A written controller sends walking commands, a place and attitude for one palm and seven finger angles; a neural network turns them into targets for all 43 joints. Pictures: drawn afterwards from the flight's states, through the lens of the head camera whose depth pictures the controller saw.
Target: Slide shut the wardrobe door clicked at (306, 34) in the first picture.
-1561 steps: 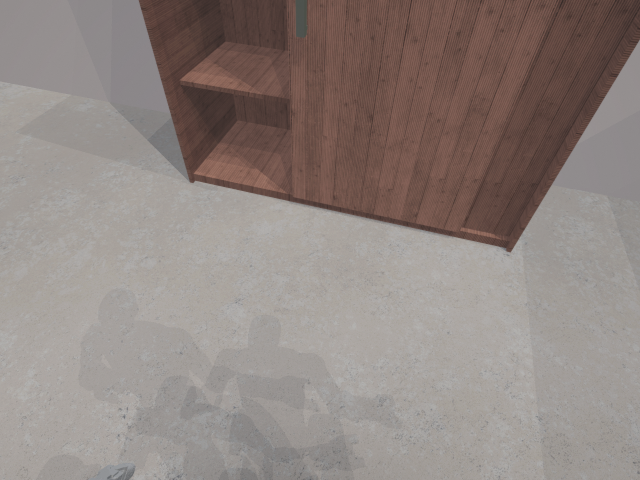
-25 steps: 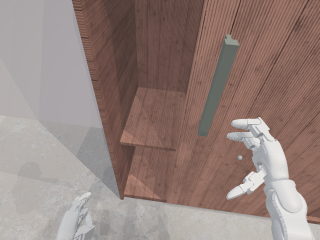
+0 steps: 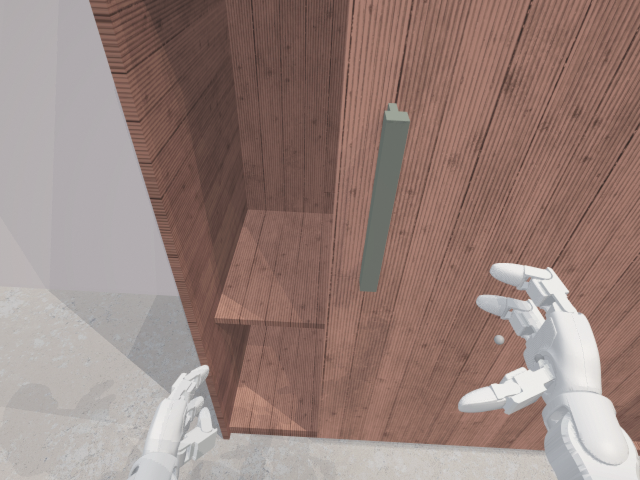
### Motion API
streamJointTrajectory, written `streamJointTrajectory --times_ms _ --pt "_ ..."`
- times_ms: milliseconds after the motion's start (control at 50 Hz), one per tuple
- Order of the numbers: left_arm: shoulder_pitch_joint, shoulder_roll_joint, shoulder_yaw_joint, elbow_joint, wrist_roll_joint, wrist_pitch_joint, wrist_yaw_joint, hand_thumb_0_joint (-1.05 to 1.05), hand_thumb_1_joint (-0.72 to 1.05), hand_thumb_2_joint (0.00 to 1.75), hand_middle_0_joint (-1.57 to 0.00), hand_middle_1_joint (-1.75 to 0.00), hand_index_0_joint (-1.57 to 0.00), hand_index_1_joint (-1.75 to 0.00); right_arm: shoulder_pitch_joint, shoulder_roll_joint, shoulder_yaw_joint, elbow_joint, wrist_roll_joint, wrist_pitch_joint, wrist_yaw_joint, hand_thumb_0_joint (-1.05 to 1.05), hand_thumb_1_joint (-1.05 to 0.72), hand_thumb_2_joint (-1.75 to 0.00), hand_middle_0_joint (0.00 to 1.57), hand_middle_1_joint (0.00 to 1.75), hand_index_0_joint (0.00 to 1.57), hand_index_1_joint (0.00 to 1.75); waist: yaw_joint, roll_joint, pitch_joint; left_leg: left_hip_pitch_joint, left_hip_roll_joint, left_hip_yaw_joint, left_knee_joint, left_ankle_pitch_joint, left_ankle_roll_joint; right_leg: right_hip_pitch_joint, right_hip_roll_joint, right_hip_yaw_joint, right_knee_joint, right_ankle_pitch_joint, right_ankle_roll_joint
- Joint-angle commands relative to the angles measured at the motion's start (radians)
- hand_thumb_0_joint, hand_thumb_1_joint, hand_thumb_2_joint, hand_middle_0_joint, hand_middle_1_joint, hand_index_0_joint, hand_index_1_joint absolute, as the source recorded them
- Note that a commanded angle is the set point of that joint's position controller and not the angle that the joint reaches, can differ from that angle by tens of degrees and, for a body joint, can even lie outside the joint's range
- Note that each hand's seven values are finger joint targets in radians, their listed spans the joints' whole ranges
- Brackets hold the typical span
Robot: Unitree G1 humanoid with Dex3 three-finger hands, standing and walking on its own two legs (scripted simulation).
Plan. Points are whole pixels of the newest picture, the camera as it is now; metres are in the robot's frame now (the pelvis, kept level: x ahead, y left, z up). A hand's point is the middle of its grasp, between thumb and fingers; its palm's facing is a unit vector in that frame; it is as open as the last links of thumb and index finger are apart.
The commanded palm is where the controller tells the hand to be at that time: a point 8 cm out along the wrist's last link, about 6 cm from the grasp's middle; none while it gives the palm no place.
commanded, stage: draw the hand back to the body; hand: right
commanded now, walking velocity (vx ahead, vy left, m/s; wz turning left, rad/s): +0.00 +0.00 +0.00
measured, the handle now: (378, 206) +0.44 -0.09 +0.15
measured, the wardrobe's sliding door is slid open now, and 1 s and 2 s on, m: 0.26 0.26 0.26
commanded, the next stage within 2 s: step back with the hand held close in 1.06 s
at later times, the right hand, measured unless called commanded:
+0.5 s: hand (568, 357) +0.19 -0.24 +0.16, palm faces +0.40 +0.86 -0.31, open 10.6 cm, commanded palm +0.15 -0.28 +0.17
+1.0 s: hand (611, 371) +0.17 -0.26 +0.16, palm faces +0.47 +0.83 -0.29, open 7.5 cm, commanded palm +0.13 -0.30 +0.18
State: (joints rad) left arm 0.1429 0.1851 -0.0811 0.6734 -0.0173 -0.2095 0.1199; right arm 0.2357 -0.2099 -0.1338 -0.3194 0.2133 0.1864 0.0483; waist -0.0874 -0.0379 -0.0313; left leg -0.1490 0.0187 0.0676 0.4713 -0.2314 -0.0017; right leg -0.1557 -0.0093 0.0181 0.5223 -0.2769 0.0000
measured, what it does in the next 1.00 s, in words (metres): stands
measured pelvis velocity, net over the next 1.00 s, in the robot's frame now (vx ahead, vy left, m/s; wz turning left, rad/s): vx -0.01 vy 0.00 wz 0.01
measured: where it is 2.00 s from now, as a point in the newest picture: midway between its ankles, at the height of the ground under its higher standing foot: outside the picture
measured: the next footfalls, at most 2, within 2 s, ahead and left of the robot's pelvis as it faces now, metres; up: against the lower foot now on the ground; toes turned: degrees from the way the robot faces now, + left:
none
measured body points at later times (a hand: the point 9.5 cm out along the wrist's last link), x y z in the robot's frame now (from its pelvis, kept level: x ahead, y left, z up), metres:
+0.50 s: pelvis -0.01 +0.01 +0.01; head -0.05 +0.02 +0.46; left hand +0.16 +0.24 -0.08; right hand +0.17 -0.28 +0.17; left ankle +0.02 +0.12 -0.74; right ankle +0.01 -0.12 -0.74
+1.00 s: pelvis -0.01 +0.00 +0.01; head -0.05 +0.00 +0.46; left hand +0.18 +0.22 -0.06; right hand +0.14 -0.31 +0.18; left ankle +0.02 +0.12 -0.74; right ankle +0.01 -0.12 -0.74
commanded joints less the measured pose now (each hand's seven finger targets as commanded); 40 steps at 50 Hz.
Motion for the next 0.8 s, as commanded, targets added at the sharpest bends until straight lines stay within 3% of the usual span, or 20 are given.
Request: streamJointTrajectory --times_ms 0,20,160,220,300,360,500,540,560,640,660,720,760,780 --pt "-0.105 0.122 0.045 -0.143 0.035 -0.041 0.003 0.0 0.9 0.9 -0.2 -0.3 -0.2 -0.3 -0.091 -0.174 -0.08 -0.23 -0.104 -0.195 -0.096 0.0 0.3 -0.32 0.24 1.0 0.24 1.0 0.027 -0.009 0.002 0.049 -0.03 -0.023 -0.141 0.076 0.028 -0.028 0.018 0.005 -0.146 0.146 0.0" --pt "-0.106 0.123 0.045 -0.145 0.03 -0.033 -0.002 0.0 0.9 0.9 -0.2 -0.3 -0.2 -0.3 -0.071 -0.148 -0.06 -0.211 -0.105 -0.209 -0.106 0.0 0.26 -0.34 0.24 0.98 0.24 0.98 0.031 0.032 0.015 0.046 -0.031 -0.021 -0.144 0.065 0.028 -0.034 0.013 0.009 -0.154 0.133 0.0" --pt "-0.114 0.137 0.062 -0.14 0.036 -0.004 -0.007 0.0 0.9 0.9 -0.2 -0.3 -0.2 -0.3 -0.094 -0.206 -0.1 -0.222 -0.154 -0.298 -0.155 0.0 0.01 -0.46 0.23 0.83 0.23 0.83 0.029 -0.033 0.017 0.088 -0.036 -0.035 -0.194 0.012 0.027 0.016 0.012 0.0 -0.208 0.077 -0.001" --pt "-0.116 0.139 0.071 -0.14 0.039 -0.004 -0.006 0.0 0.9 0.9 -0.2 -0.3 -0.2 -0.3 -0.066 -0.228 -0.131 -0.232 -0.16 -0.323 -0.168 0.0 -0.1 -0.51 0.23 0.77 0.23 0.77 0.022 -0.008 -0.016 0.113 -0.034 -0.032 -0.199 0.017 0.023 0.038 0.013 -0.003 -0.217 0.086 -0.006" --pt "-0.118 0.14 0.08 -0.134 0.039 0.0 -0.005 0.0 0.9 0.9 -0.2 -0.3 -0.2 -0.3 -0.002 -0.257 -0.183 -0.222 -0.158 -0.344 -0.172 0.0 -0.25 -0.58 0.22 0.68 0.22 0.68 0.013 0.007 0.001 0.126 -0.031 -0.035 -0.213 0.011 0.021 0.03 0.014 -0.01 -0.221 0.089 -0.008" --pt "-0.113 0.145 0.087 -0.126 0.039 0.003 -0.007 0.0 0.9 0.9 -0.2 -0.3 -0.2 -0.3 0.033 -0.286 -0.229 -0.21 -0.156 -0.353 -0.17 0.0 -0.36 -0.64 0.22 0.62 0.22 0.62 0.007 -0.026 0.023 0.126 -0.03 -0.041 -0.222 0.019 0.023 0.026 0.016 -0.013 -0.219 0.098 -0.007" --pt "-0.109 0.148 0.101 -0.124 0.035 -0.001 -0.01 0.0 0.9 0.9 -0.2 -0.3 -0.2 -0.3 0.077 -0.291 -0.266 -0.208 -0.137 -0.377 -0.155 0.0 -0.61 -0.76 0.21 0.47 0.21 0.47 0.009 0.014 0.05 0.113 -0.028 -0.045 -0.237 0.017 0.017 0.031 0.01 -0.019 -0.218 0.104 -0.013" --pt "-0.109 0.149 0.103 -0.126 0.033 -0.003 -0.01 0.0 0.9 0.9 -0.2 -0.3 -0.2 -0.3 0.083 -0.294 -0.275 -0.216 -0.134 -0.38 -0.154 0.0 -0.68 -0.8 0.21 0.43 0.21 0.43 0.009 0.001 0.053 0.109 -0.029 -0.046 -0.239 0.017 0.016 0.036 0.011 -0.023 -0.215 0.108 -0.015" --pt "-0.106 0.151 0.106 -0.123 0.034 -0.006 -0.009 0.0 0.9 0.9 -0.2 -0.3 -0.2 -0.3 0.072 -0.31 -0.288 -0.238 -0.137 -0.383 -0.155 0.0 -0.72 -0.81 0.21 0.41 0.21 0.41 0.007 -0.038 0.042 0.116 -0.029 -0.051 -0.238 0.025 0.02 0.043 0.014 -0.021 -0.213 0.115 -0.012" --pt "-0.102 0.147 0.106 -0.121 0.035 -0.009 -0.007 0.0 0.9 0.9 -0.2 -0.3 -0.2 -0.3 0.102 -0.314 -0.313 -0.234 -0.127 -0.385 -0.155 0.0 -0.86 -0.88 0.2 0.32 0.2 0.32 0.006 0.014 0.048 0.112 -0.03 -0.046 -0.244 0.022 0.015 0.047 0.012 -0.021 -0.215 0.118 -0.015" --pt "-0.102 0.148 0.108 -0.12 0.034 -0.009 -0.006 0.0 0.9 0.9 -0.2 -0.3 -0.2 -0.3 0.098 -0.324 -0.324 -0.24 -0.127 -0.384 -0.155 0.0 -0.9 -0.9 0.2 0.3 0.2 0.3 0.006 -0.001 0.055 0.106 -0.032 -0.048 -0.247 0.014 0.017 0.05 0.013 -0.018 -0.215 0.112 -0.013" --pt "-0.104 0.146 0.103 -0.116 0.032 -0.013 -0.006 0.0 0.9 0.9 -0.2 -0.3 -0.2 -0.3 0.065 -0.286 -0.283 -0.235 -0.128 -0.385 -0.152 0.0 -0.9 -0.9 0.2 0.3 0.2 0.3 0.018 -0.012 0.078 0.09 -0.031 -0.046 -0.251 0.001 0.015 0.048 0.012 -0.017 -0.223 0.091 -0.013" --pt "-0.099 0.151 0.102 -0.111 0.032 -0.015 -0.007 0.0 0.9 0.9 -0.2 -0.3 -0.2 -0.3 0.04 -0.29 -0.278 -0.239 -0.135 -0.381 -0.154 0.0 -0.9 -0.9 0.2 0.3 0.2 0.3 0.019 -0.046 0.083 0.091 -0.033 -0.046 -0.25 -0.004 0.019 0.045 0.015 -0.011 -0.231 0.077 -0.01" --pt "-0.097 0.149 0.101 -0.113 0.034 -0.018 -0.006 0.0 0.9 0.9 -0.2 -0.3 -0.2 -0.3 0.043 -0.292 -0.281 -0.242 -0.134 -0.383 -0.157 0.0 -0.9 -0.9 0.2 0.3 0.2 0.3 0.019 -0.029 0.075 0.101 -0.032 -0.04 -0.247 0.001 0.018 0.046 0.015 -0.008 -0.236 0.077 -0.01"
